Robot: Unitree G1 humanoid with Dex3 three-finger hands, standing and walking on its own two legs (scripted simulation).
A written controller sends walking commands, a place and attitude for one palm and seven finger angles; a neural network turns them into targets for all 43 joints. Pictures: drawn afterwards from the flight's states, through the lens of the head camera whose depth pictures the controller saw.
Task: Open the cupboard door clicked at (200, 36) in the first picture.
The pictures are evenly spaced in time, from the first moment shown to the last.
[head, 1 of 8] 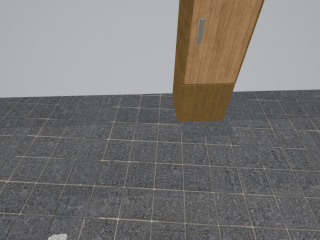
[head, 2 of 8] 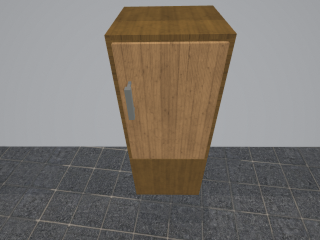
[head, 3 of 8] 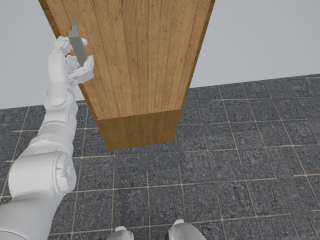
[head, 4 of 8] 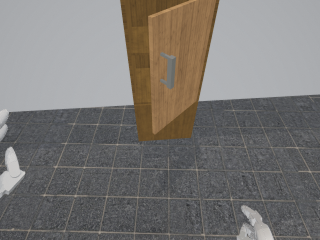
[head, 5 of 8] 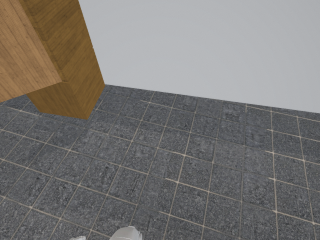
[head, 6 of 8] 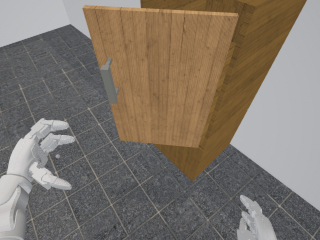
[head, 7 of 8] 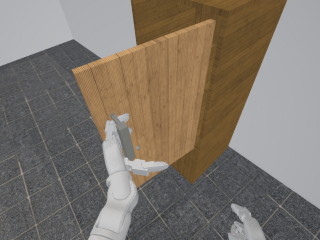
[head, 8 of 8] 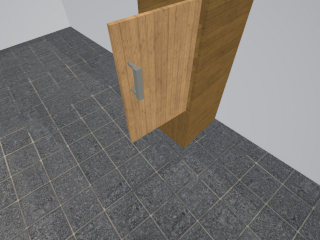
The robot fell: no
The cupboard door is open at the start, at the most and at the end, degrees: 0 83 83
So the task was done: yes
